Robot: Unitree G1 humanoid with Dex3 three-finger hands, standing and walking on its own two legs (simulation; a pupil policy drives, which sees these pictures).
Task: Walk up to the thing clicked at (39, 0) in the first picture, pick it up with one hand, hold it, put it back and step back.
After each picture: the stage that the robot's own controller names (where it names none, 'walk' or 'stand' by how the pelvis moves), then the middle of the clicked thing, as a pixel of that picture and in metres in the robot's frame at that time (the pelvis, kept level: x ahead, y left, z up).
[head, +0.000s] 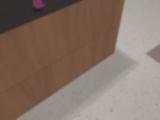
stand; out of the picture +0.95 +0.31 +0.06
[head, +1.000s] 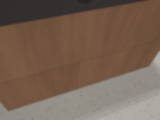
rise first; out of the picture +0.88 +0.04 +0.10
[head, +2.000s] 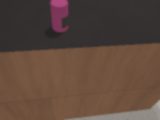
rise first; (59, 15) +0.61 +0.11 +0.11
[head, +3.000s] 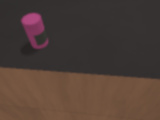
stand; (35, 31) +0.51 +0.22 +0.10
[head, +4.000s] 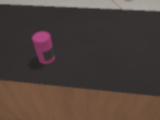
stand; (44, 48) +0.49 +0.19 +0.06
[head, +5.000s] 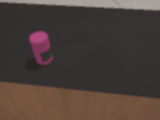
stand; (41, 48) +0.48 +0.20 +0.06
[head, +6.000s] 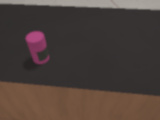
stand; (38, 48) +0.49 +0.21 +0.06
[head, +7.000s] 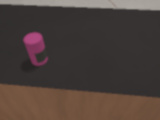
stand; (36, 49) +0.48 +0.21 +0.06
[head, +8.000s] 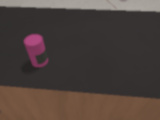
rise first; (36, 51) +0.47 +0.22 +0.06
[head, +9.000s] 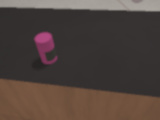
go down; (46, 48) +0.49 +0.21 +0.07
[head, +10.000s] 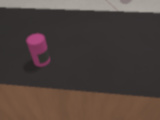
go down; (39, 50) +0.49 +0.21 +0.07
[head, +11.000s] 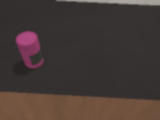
go down; (30, 50) +0.45 +0.20 +0.08
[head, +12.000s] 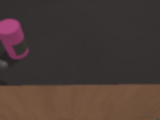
close in; (13, 40) +0.47 +0.22 +0.09
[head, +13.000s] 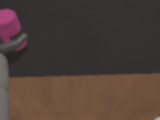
close; (10, 31) +0.49 +0.21 +0.12
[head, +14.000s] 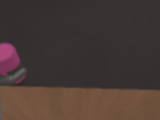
lift; (9, 64) +0.37 +0.24 +0.12
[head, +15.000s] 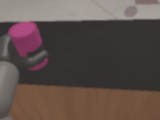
lift; (30, 46) +0.32 +0.17 +0.26
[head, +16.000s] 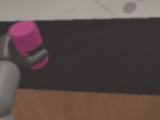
hold; (30, 45) +0.33 +0.17 +0.25
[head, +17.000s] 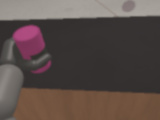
hold; (33, 50) +0.34 +0.16 +0.23
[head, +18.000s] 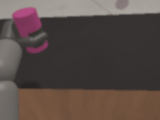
crouch; (31, 30) +0.41 +0.17 +0.25
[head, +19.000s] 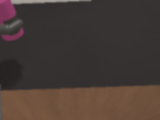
lower; (5, 18) +0.48 +0.22 +0.21
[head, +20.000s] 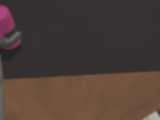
lower; (4, 28) +0.49 +0.21 +0.12
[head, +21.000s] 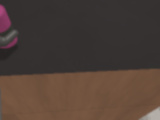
lower; (0, 27) +0.50 +0.22 +0.12
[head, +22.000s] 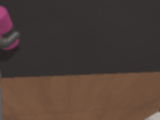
lower; (2, 29) +0.49 +0.22 +0.12
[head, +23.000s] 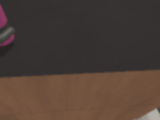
loosen; out of the picture +0.50 +0.23 +0.12
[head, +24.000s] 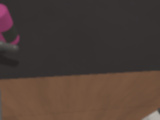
withdraw; (2, 26) +0.50 +0.22 +0.12
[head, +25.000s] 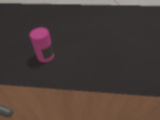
sink last; (42, 45) +0.48 +0.20 +0.09
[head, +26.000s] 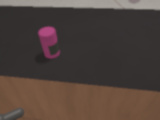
stand; (49, 43) +0.52 +0.20 +0.08
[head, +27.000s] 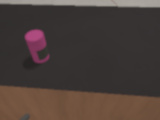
stand; (38, 46) +0.48 +0.21 +0.07
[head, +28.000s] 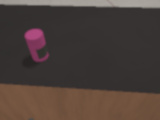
stand; (37, 45) +0.50 +0.22 +0.07
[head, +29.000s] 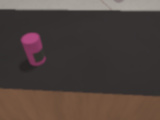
walk; (34, 49) +0.49 +0.22 +0.07
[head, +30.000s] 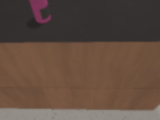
walk; (40, 6) +0.65 +0.21 +0.09
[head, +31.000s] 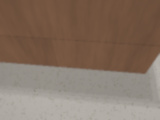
walk; out of the picture +0.99 +0.18 +0.10
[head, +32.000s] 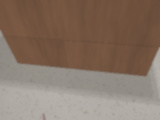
walk; out of the picture +1.21 +0.17 +0.08
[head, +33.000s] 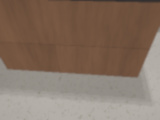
stand; out of the picture +1.17 +0.18 +0.06
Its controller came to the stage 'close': yes
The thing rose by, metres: 0.20
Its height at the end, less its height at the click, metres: +0.00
